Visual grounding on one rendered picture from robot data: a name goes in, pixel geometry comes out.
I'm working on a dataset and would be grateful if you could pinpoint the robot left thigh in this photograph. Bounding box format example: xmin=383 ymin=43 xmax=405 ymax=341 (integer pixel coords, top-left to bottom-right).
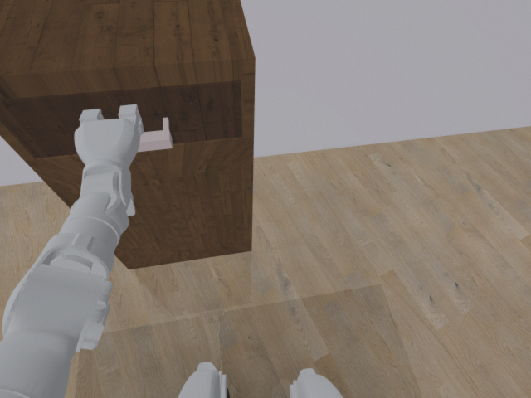
xmin=178 ymin=369 xmax=227 ymax=398

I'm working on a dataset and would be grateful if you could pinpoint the drawer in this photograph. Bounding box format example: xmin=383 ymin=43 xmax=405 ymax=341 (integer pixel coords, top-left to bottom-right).
xmin=0 ymin=80 xmax=242 ymax=158

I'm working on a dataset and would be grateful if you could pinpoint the left robot upper arm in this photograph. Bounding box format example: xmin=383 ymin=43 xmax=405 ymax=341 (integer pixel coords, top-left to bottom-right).
xmin=0 ymin=264 xmax=113 ymax=398

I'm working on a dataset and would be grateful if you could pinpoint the left robot hand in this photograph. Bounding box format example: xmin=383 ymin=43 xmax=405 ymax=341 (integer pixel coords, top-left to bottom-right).
xmin=75 ymin=104 xmax=144 ymax=216

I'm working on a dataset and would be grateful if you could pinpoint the cabinet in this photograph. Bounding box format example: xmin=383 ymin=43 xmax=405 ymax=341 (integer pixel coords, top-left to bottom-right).
xmin=0 ymin=0 xmax=256 ymax=269

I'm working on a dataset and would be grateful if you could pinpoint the robot thigh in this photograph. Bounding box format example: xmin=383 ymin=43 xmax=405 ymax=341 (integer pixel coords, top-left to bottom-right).
xmin=178 ymin=369 xmax=227 ymax=398
xmin=290 ymin=374 xmax=343 ymax=398

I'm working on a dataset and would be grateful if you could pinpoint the handle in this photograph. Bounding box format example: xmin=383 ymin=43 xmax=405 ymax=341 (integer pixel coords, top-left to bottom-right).
xmin=138 ymin=117 xmax=173 ymax=152

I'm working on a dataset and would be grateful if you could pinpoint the robot left forearm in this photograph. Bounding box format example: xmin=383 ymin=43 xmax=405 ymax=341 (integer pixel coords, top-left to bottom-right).
xmin=2 ymin=159 xmax=131 ymax=338

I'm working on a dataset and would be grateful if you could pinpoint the robot right thigh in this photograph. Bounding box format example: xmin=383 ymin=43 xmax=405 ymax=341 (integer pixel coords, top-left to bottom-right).
xmin=290 ymin=374 xmax=343 ymax=398

